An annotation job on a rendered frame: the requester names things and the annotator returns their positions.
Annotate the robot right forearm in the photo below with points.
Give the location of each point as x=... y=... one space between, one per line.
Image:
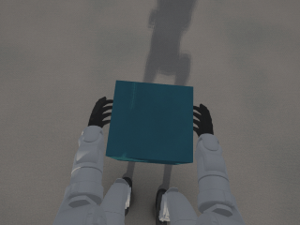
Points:
x=214 y=185

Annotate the right robot upper arm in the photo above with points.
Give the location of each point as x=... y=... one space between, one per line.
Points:
x=212 y=218

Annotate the robot left forearm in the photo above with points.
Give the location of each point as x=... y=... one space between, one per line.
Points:
x=85 y=184

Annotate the right robot shin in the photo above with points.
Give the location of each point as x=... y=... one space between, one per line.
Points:
x=161 y=217

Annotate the carton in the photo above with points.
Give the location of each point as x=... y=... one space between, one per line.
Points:
x=151 y=123

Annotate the robot right hand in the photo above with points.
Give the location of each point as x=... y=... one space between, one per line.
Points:
x=205 y=125

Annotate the left robot upper arm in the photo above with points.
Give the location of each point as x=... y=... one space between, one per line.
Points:
x=89 y=214

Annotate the robot right thigh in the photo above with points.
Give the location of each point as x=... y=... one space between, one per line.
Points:
x=177 y=207

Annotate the robot left hand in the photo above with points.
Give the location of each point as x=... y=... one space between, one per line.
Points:
x=97 y=115

